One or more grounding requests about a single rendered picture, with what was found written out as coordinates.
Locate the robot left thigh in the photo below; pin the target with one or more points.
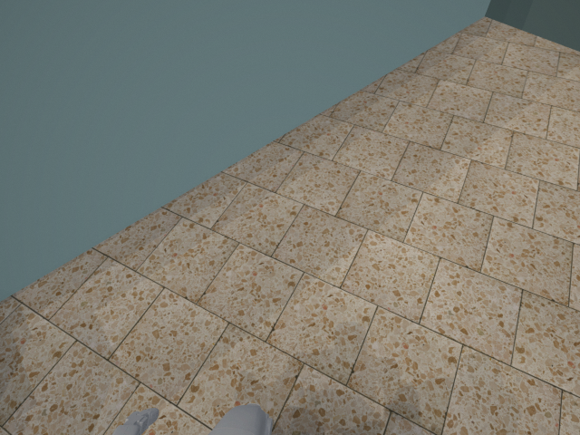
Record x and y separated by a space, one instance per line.
244 420

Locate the left robot hand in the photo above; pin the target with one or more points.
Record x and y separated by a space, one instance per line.
137 422

